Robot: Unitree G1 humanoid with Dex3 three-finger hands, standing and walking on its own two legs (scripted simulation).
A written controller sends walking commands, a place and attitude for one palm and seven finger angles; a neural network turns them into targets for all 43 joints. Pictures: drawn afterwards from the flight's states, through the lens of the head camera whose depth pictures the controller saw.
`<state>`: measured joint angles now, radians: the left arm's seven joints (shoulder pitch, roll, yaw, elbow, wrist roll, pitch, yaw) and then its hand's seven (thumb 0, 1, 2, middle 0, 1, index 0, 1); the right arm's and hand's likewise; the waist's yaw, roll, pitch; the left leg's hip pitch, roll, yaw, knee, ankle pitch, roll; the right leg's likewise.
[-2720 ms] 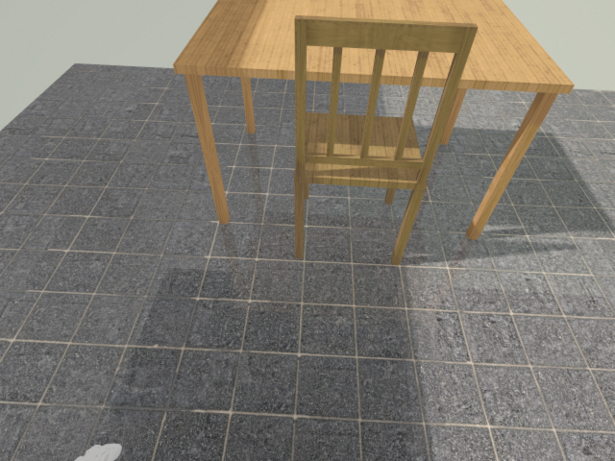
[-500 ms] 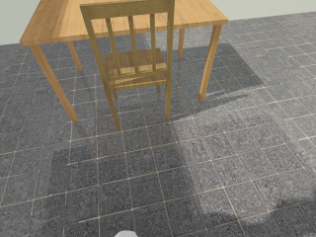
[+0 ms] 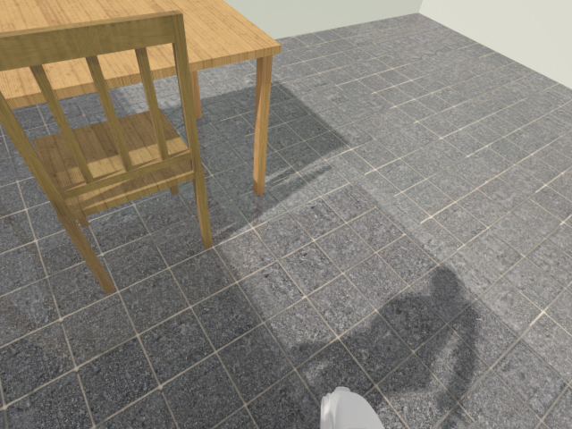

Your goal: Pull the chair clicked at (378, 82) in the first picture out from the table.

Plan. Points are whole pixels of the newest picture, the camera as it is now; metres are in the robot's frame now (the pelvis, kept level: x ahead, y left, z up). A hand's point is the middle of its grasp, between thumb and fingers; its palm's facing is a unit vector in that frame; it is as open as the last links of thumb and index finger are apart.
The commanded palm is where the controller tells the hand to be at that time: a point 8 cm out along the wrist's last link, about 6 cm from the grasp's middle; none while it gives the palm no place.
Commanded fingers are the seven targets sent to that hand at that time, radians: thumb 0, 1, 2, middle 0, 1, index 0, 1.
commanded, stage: walk to a spot facing it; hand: left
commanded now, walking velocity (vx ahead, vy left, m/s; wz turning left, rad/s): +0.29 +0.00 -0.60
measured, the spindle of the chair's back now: (112, 119) +0.79 +0.48 -0.07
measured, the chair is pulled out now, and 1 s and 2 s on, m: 0.00 0.00 0.00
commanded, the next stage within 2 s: none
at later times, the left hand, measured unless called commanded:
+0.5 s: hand (219, 334) +0.30 +0.13 -0.16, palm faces -0.24 -0.94 -0.23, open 7.3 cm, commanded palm none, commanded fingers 0.00 0.90 0.90 -0.20 -0.30 -0.20 -0.30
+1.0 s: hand (229, 256) +0.48 +0.14 -0.18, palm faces -0.48 -0.86 -0.18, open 7.4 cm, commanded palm none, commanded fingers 0.00 0.90 0.90 -0.20 -0.30 -0.20 -0.30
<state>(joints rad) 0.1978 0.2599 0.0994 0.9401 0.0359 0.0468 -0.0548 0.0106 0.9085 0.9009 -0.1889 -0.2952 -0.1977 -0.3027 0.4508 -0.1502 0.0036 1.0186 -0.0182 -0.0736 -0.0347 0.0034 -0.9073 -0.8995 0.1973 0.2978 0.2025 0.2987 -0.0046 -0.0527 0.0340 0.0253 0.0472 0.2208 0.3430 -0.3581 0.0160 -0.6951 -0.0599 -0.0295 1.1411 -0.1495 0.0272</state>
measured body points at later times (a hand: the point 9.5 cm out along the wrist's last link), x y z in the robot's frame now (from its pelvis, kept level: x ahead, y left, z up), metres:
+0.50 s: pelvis +0.18 -0.05 +0.00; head +0.20 -0.05 +0.45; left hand +0.31 +0.18 -0.15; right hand +0.21 -0.30 -0.14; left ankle +0.30 +0.11 -0.67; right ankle +0.18 -0.11 -0.74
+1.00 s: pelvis +0.34 -0.02 +0.00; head +0.38 +0.00 +0.45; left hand +0.51 +0.18 -0.16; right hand +0.27 -0.26 -0.12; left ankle +0.38 +0.06 -0.74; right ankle +0.27 -0.15 -0.65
